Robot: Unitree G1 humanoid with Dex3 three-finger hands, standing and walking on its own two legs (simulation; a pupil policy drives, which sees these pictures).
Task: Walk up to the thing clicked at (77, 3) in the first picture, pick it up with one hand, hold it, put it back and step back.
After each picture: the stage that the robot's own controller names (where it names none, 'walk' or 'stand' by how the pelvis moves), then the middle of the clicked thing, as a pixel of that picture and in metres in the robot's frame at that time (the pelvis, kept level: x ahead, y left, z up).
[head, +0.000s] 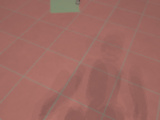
stand; (77, 0) +2.25 -0.04 -0.72
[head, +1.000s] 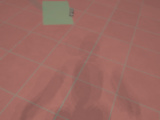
rise first; (71, 12) +2.11 +0.00 -0.72
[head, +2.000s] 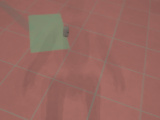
walk; (66, 31) +1.48 +0.07 -0.72
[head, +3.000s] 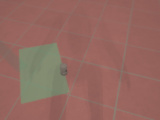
walk; (63, 69) +0.96 +0.10 -0.70
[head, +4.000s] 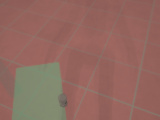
walk; (63, 100) +0.60 +0.16 -0.71
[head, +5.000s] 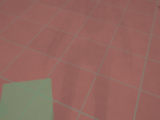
stand; out of the picture +0.40 +0.17 -0.69
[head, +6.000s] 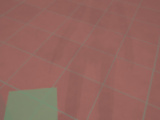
stand; out of the picture +0.35 +0.14 -0.72
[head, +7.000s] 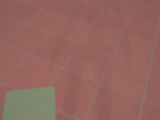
stand; out of the picture +0.36 +0.16 -0.73
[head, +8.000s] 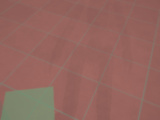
stand; out of the picture +0.36 +0.16 -0.73
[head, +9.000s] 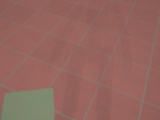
stand; out of the picture +0.35 +0.17 -0.73
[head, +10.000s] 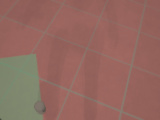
go down; (40, 107) +0.38 +0.18 -0.63
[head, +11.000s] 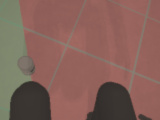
go down; (27, 66) +0.43 +0.22 -0.33
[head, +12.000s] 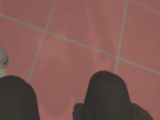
close in; out of the picture +0.42 +0.24 -0.27
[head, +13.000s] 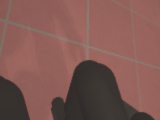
close; out of the picture +0.41 +0.27 -0.22
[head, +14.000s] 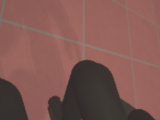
lift; out of the picture +0.39 +0.27 -0.22
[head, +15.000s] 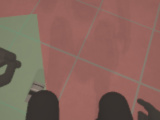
close; (35, 93) +0.34 +0.23 -0.44
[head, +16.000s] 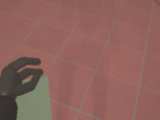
close; out of the picture +0.29 +0.21 -0.69
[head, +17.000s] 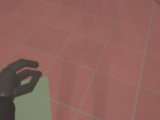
hold; out of the picture +0.29 +0.22 -0.70
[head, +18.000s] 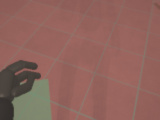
stand; out of the picture +0.29 +0.22 -0.71
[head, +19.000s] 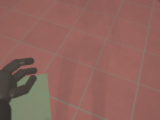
stand; out of the picture +0.29 +0.22 -0.70
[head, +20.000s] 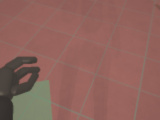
stand; out of the picture +0.29 +0.22 -0.71
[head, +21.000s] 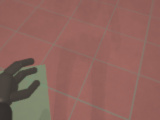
stand; out of the picture +0.30 +0.23 -0.66
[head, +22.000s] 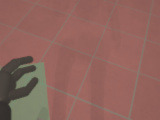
stand; out of the picture +0.30 +0.23 -0.65
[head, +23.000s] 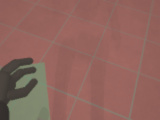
stand; out of the picture +0.30 +0.22 -0.65
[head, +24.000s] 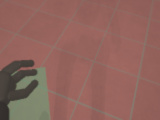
stand; out of the picture +0.30 +0.23 -0.67
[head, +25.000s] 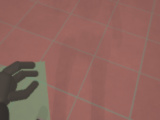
stand; out of the picture +0.30 +0.24 -0.65
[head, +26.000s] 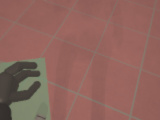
stand; out of the picture +0.31 +0.24 -0.64
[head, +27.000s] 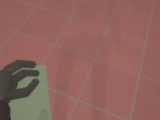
stand; out of the picture +0.30 +0.24 -0.66
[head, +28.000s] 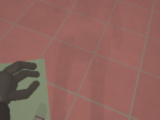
stand; out of the picture +0.31 +0.24 -0.64
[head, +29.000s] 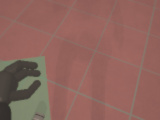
stand; out of the picture +0.31 +0.24 -0.63
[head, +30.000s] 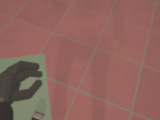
close; out of the picture +0.31 +0.25 -0.62
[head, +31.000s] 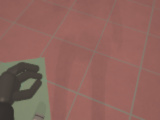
hold; out of the picture +0.31 +0.25 -0.63
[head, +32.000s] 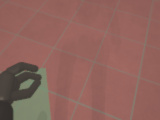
hold; out of the picture +0.30 +0.25 -0.67
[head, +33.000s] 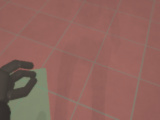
hold; out of the picture +0.31 +0.25 -0.66
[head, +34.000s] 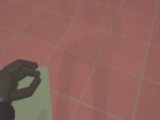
hold; out of the picture +0.31 +0.25 -0.66
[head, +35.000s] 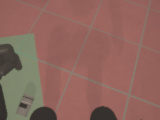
crouch; (25, 105) +0.33 +0.27 -0.53
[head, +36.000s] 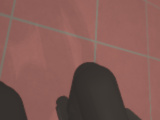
lower; out of the picture +0.32 +0.33 -0.26
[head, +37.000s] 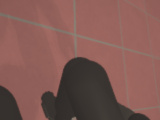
lower; out of the picture +0.31 +0.34 -0.25
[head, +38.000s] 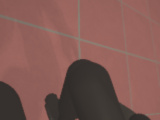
lower; out of the picture +0.31 +0.34 -0.25
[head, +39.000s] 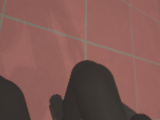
lower; out of the picture +0.31 +0.35 -0.25
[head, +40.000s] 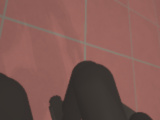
open; out of the picture +0.32 +0.35 -0.25
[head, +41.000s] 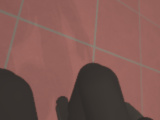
stand; out of the picture +0.32 +0.34 -0.26
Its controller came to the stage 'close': yes
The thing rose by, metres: 0.01
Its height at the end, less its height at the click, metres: -0.02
